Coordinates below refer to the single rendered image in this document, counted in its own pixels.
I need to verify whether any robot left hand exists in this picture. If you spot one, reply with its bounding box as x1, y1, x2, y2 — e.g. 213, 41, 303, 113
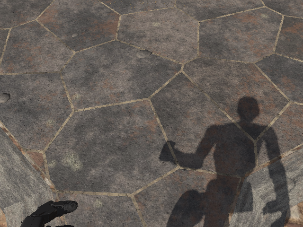
20, 201, 78, 227

